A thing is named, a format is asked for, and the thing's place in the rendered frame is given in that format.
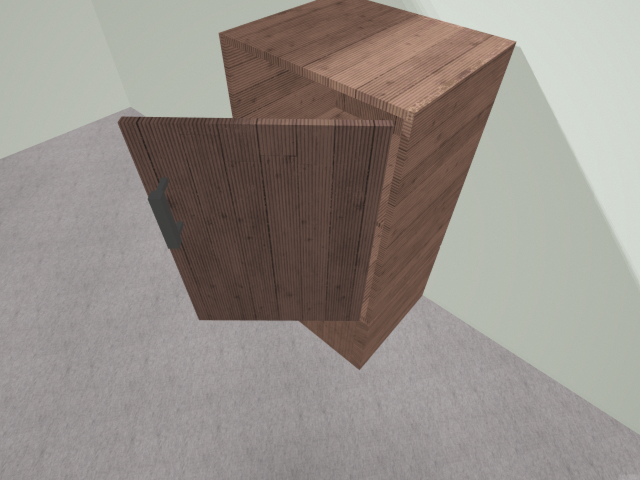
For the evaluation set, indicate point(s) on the cupboard door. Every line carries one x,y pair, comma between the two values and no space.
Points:
279,214

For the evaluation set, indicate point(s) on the handle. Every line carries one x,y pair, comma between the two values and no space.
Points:
162,212

